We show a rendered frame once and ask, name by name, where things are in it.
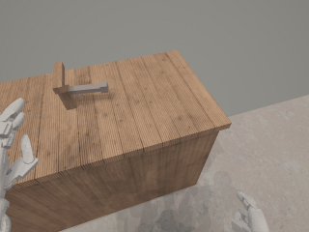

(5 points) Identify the right robot hand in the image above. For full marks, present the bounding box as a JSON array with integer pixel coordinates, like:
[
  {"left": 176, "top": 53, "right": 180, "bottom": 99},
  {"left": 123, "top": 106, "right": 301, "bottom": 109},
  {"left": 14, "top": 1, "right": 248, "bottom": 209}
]
[{"left": 231, "top": 191, "right": 269, "bottom": 232}]

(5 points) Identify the robot left forearm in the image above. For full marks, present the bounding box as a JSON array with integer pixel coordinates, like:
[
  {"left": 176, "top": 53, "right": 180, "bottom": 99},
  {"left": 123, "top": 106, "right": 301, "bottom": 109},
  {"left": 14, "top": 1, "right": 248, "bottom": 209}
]
[{"left": 0, "top": 198, "right": 12, "bottom": 232}]

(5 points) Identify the left robot hand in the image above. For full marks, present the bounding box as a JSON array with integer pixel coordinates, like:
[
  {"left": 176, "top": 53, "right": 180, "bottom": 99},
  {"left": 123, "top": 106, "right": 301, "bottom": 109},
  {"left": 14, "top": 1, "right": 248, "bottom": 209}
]
[{"left": 0, "top": 98, "right": 38, "bottom": 199}]

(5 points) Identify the tap lever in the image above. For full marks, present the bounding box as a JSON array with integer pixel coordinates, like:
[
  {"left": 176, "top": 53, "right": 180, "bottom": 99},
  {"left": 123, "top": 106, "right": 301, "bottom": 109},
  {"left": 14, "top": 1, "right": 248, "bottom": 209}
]
[{"left": 69, "top": 81, "right": 109, "bottom": 95}]

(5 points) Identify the counter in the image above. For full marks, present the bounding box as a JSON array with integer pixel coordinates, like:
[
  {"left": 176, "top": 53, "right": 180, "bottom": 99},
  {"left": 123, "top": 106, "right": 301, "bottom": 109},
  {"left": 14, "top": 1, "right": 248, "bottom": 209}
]
[{"left": 0, "top": 50, "right": 232, "bottom": 232}]

